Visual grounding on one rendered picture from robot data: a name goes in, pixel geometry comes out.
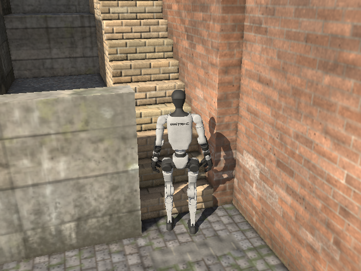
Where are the stairs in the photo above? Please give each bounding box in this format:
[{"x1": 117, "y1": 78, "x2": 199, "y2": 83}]
[{"x1": 89, "y1": 0, "x2": 214, "y2": 221}]

